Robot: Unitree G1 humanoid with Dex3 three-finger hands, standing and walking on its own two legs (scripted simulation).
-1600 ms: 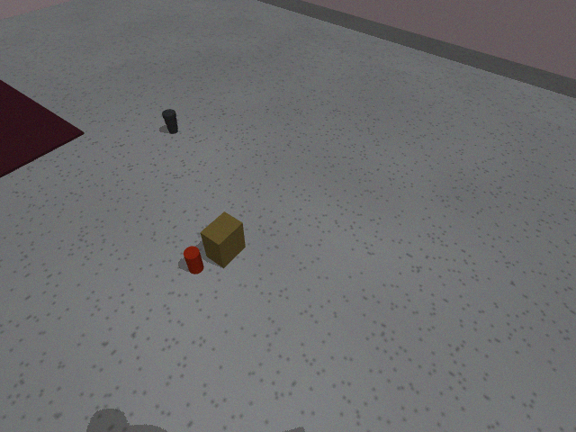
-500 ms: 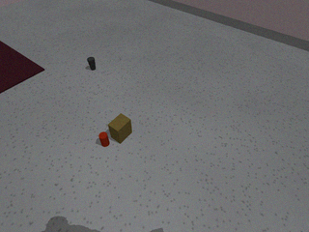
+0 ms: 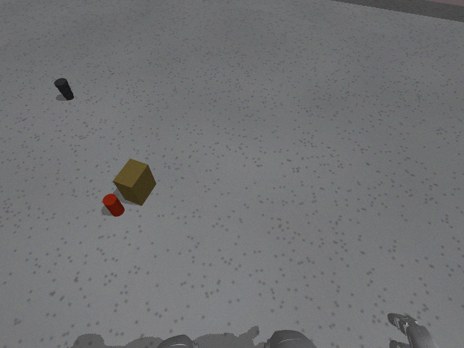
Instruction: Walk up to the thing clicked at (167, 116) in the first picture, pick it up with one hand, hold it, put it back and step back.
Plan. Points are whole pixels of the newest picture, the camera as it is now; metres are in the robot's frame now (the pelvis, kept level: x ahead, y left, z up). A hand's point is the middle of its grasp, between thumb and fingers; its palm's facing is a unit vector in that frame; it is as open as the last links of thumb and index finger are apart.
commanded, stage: walk up
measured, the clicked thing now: (65, 90) +1.62 +1.04 -0.69
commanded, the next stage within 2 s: stand in 1.50 s
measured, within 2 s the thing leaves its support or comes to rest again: neither
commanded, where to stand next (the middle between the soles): +0.06 +0.02 m, yaw -16 degrees
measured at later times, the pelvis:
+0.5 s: pelvis +0.00 +0.04 +0.01, yaw -11 degrees
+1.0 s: pelvis -0.02 +0.04 +0.01, yaw -17 degrees
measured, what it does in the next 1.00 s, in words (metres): steps on the spot, turning right: left foot, then right foot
